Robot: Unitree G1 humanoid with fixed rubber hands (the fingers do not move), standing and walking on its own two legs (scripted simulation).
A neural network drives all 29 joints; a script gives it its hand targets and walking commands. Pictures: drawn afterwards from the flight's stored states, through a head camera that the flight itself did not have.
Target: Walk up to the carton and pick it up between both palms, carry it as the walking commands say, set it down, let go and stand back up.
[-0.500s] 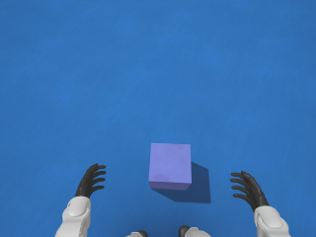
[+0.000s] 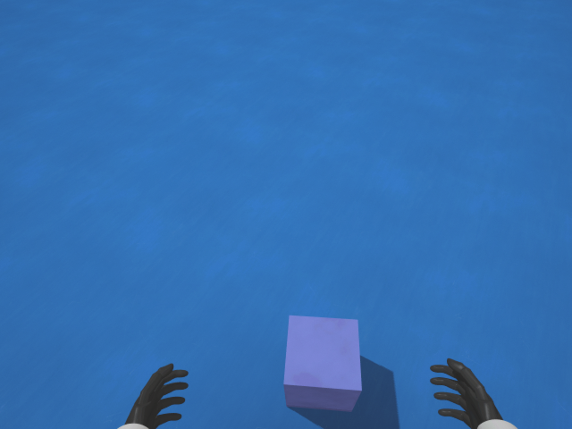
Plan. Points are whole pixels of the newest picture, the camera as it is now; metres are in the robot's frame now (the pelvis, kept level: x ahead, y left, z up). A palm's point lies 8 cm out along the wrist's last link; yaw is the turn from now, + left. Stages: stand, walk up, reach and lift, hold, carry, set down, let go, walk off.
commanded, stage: let go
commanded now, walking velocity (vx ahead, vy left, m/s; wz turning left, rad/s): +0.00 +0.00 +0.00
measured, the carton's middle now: (320, 364) +0.42 -0.06 -0.65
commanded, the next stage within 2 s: stand in 0.16 s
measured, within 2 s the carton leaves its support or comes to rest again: neither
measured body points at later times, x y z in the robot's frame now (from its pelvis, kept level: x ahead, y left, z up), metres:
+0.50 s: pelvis +0.01 -0.01 +0.00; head +0.02 -0.02 +0.45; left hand +0.14 +0.28 -0.09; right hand +0.16 -0.30 -0.10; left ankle -0.03 +0.11 -0.74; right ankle -0.01 -0.14 -0.74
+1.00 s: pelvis +0.01 -0.02 +0.00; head +0.00 -0.02 +0.45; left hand +0.11 +0.29 -0.10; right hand +0.13 -0.31 -0.11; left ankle -0.03 +0.11 -0.74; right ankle -0.01 -0.14 -0.74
